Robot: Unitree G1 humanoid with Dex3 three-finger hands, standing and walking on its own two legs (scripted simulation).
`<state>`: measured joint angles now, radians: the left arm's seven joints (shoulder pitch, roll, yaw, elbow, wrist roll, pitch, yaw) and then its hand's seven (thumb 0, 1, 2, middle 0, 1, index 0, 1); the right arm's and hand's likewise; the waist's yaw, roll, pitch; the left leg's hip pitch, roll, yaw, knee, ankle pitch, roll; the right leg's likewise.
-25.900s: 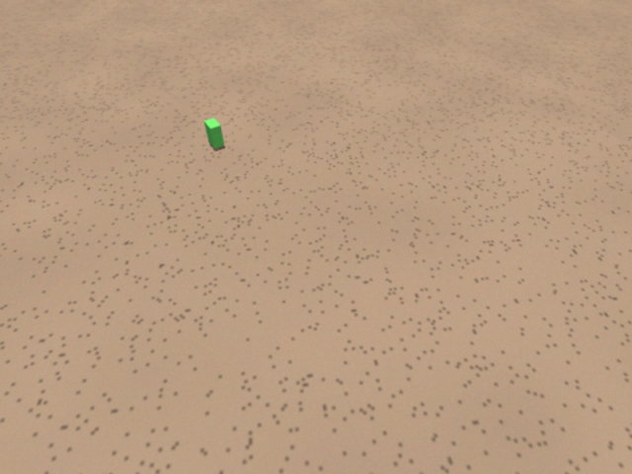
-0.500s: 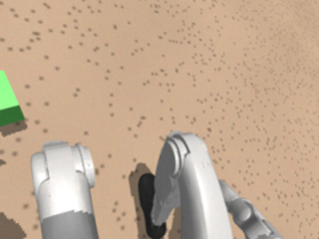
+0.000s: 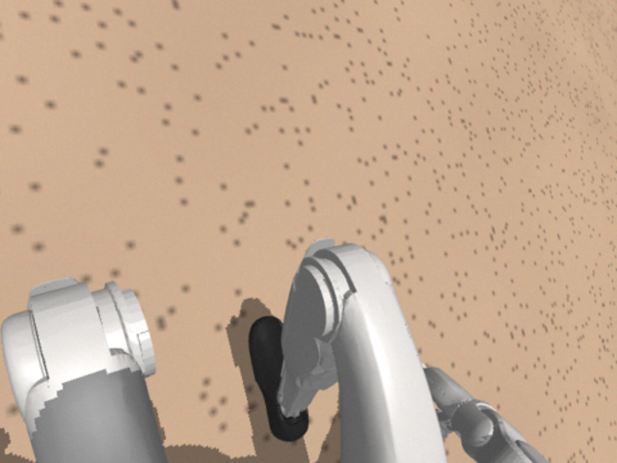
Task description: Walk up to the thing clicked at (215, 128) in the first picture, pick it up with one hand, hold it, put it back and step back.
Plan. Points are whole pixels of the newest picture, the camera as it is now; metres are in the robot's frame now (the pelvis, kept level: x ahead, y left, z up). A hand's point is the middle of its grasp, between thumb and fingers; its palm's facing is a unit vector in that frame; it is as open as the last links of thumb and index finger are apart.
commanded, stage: withdraw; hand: left
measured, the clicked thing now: out of the picture +0.44 +0.33 -0.23
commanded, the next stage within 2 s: rise in 0.80 s
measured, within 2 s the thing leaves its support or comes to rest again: neither
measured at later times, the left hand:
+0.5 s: hand out of the picture +0.42 +0.38 -0.12, palm faces +0.53 -0.84 -0.06, open 14.9 cm
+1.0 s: hand out of the picture +0.35 +0.38 -0.11, palm faces +0.45 -0.89 -0.12, open 13.8 cm
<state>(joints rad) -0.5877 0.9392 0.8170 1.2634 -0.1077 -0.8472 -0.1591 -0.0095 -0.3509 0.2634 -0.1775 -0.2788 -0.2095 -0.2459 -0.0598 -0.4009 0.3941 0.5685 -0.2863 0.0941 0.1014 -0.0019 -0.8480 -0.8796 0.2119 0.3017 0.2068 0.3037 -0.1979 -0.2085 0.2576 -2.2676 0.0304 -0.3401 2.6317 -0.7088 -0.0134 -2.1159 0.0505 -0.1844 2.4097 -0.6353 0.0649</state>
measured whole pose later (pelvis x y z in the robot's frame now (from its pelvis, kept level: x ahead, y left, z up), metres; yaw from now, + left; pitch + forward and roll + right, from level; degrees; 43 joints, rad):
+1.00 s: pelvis +0.00 -0.01 +0.01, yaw +3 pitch +21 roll -13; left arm -0.49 0.71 0.64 1.06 -0.08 -0.72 -0.20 0.00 -0.16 0.41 -0.24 -0.41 -0.27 -0.37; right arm -0.05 -0.35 0.24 0.63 -0.19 0.07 0.10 0.00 -0.85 -0.88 0.21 0.30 0.21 0.30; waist -0.12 -0.16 0.12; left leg -2.26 0.03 -0.28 2.57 -0.70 -0.02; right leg -2.13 0.02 -0.15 2.39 -0.65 0.06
